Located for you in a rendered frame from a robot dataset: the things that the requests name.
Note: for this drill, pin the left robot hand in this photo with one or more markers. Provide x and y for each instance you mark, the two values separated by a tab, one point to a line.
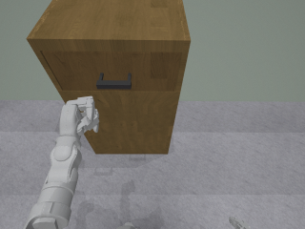
70	118

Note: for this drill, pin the right robot hand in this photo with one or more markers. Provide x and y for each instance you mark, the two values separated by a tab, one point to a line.
239	224

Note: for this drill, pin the robot left forearm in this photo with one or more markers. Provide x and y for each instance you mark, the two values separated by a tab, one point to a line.
53	207

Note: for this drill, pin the cabinet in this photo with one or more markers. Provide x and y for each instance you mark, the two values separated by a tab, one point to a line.
130	122

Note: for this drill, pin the drawer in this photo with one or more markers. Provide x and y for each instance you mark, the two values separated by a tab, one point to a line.
80	70

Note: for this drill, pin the left robot shin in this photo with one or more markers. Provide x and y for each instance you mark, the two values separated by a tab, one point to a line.
128	224

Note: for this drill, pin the handle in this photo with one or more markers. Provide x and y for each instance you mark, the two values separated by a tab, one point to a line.
113	84

